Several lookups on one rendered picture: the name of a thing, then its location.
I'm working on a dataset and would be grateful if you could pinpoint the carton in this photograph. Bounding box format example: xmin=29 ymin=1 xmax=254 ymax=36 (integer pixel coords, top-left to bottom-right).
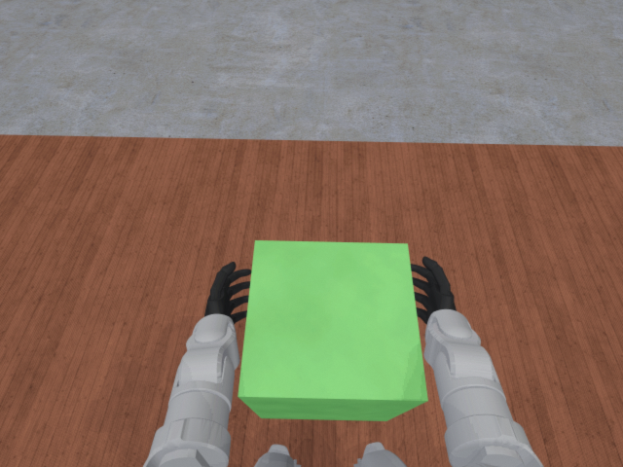
xmin=238 ymin=240 xmax=428 ymax=421

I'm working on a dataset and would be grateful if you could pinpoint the left robot forearm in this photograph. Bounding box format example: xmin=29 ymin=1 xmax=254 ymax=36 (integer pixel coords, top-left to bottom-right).
xmin=143 ymin=314 xmax=239 ymax=467

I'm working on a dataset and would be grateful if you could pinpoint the right robot forearm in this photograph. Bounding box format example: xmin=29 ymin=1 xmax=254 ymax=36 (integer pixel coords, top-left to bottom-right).
xmin=423 ymin=309 xmax=544 ymax=467

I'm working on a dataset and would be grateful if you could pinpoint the right robot hand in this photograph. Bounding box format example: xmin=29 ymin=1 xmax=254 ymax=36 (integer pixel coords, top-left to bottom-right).
xmin=411 ymin=256 xmax=457 ymax=325

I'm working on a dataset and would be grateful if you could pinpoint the robot right shin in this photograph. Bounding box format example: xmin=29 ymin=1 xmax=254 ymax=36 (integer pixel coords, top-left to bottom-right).
xmin=363 ymin=442 xmax=385 ymax=456

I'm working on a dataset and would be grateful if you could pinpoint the robot shin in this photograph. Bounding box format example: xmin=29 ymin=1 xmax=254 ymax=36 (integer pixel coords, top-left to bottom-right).
xmin=258 ymin=445 xmax=290 ymax=460
xmin=363 ymin=442 xmax=385 ymax=456

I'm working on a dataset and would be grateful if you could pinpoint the left robot hand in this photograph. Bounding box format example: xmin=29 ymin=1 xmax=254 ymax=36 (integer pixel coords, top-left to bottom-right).
xmin=204 ymin=262 xmax=251 ymax=325

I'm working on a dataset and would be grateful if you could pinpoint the robot left shin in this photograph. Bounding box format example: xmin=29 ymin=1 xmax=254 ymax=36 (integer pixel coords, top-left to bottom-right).
xmin=258 ymin=445 xmax=290 ymax=460

